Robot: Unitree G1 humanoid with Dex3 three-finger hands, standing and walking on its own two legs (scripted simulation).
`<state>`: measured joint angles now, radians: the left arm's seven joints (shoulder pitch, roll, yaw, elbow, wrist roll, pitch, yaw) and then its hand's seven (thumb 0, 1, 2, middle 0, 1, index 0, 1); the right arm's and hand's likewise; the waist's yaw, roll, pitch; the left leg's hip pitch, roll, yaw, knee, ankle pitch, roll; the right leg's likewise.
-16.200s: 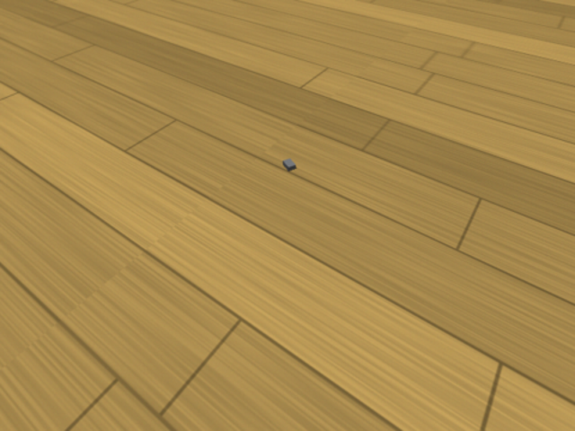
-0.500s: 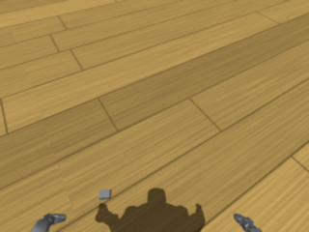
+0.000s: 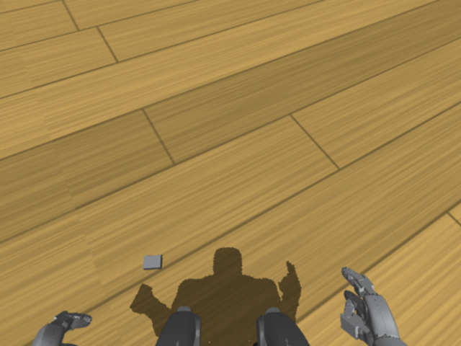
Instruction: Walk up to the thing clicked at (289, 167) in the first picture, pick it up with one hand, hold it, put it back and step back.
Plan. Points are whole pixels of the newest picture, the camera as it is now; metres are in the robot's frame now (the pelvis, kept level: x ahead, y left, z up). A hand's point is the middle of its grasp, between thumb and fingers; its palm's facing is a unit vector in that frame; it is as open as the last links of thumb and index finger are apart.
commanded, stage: rise first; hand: left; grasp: from above
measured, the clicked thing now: (152, 262) +0.42 +0.27 -0.65
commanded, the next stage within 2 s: none
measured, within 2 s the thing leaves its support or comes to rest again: neither
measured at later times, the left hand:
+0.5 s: hand (98, 315) +0.21 +0.30 -0.30, palm faces -0.43 -0.49 -0.76, open 12.5 cm
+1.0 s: hand (114, 284) +0.30 +0.32 -0.43, palm faces -0.47 -0.14 -0.87, open 11.8 cm
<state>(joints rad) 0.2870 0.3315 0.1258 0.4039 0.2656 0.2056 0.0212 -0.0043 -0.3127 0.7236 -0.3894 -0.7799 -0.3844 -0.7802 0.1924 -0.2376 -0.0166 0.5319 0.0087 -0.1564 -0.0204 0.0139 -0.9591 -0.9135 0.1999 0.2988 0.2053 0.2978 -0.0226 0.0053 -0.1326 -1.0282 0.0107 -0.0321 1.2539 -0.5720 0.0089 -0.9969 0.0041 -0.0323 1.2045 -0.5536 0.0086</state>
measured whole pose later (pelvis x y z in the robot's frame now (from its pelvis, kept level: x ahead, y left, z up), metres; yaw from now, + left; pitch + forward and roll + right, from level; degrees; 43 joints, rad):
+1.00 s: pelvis -0.09 +0.00 -0.29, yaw -5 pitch +33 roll -7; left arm -0.60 0.72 0.19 1.14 1.12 -0.35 0.27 0.00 -0.13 0.70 -0.43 -0.64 -0.42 -0.64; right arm 0.13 -0.28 -0.02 0.76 -0.08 -0.06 0.11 0.01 -0.89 -0.90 0.20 0.30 0.20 0.30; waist -0.08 0.00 -0.10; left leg -2.17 0.01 -0.10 2.26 -0.67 0.01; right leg -2.11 0.01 -0.09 2.18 -0.65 0.01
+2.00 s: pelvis -0.07 +0.00 -0.34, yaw -8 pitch +33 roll -9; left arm -0.81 0.84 0.22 1.41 1.29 -0.34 0.43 0.00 -0.13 0.67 -0.43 -0.65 -0.43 -0.65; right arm 0.09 -0.28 0.04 0.77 -0.17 -0.04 0.15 0.00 -0.90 -0.90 0.20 0.30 0.20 0.30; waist -0.17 -0.05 -0.03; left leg -2.32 0.00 -0.13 2.46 -0.72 0.01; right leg -2.24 0.02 -0.11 2.35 -0.69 0.02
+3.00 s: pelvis -0.07 +0.00 -0.35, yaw -9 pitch +32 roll -10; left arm -0.86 0.88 0.22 1.47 1.29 -0.32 0.45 0.00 -0.22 0.75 -0.39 -0.71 -0.38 -0.72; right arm 0.09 -0.29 0.09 0.76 -0.18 -0.08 0.18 0.00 -0.91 -0.90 0.20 0.30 0.20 0.30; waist -0.21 -0.05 0.00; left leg -2.33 0.00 -0.15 2.48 -0.72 0.01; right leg -2.26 0.02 -0.13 2.36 -0.68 0.02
